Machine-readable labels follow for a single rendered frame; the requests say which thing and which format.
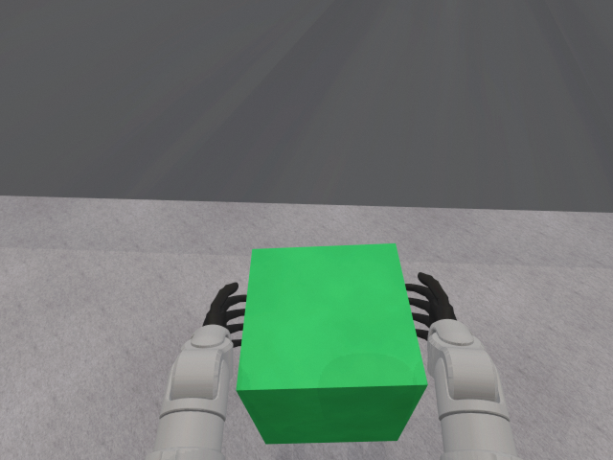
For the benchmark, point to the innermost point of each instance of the carton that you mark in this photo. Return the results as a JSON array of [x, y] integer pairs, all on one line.
[[329, 350]]

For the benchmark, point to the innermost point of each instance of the right robot hand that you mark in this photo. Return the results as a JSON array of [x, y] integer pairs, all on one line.
[[437, 305]]

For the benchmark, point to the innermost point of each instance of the robot right forearm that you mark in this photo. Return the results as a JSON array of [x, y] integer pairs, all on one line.
[[471, 403]]

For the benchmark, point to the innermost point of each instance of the left robot hand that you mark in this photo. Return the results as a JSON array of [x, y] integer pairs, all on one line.
[[218, 314]]

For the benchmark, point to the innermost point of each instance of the robot left forearm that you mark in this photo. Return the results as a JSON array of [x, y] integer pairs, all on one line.
[[194, 406]]

